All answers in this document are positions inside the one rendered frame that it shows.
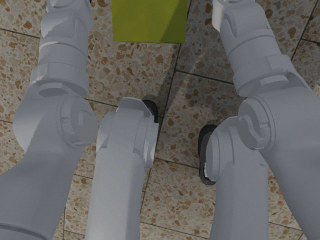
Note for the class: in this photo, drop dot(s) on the left robot forearm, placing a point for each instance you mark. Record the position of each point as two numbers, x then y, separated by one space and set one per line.
63 51

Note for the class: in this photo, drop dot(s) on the left robot upper arm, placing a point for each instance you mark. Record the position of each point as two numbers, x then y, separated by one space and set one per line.
53 132

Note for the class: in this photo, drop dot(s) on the robot left shin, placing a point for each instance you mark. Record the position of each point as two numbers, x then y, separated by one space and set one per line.
106 123

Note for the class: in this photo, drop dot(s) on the right robot upper arm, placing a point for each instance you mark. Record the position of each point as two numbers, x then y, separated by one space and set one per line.
284 126

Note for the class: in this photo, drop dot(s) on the carton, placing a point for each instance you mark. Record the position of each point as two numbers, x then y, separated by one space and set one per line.
149 21

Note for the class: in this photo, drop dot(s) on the robot right foot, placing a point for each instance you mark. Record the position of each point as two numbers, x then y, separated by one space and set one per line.
203 139

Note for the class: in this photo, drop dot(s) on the right robot forearm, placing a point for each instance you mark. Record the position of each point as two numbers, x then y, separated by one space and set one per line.
251 48

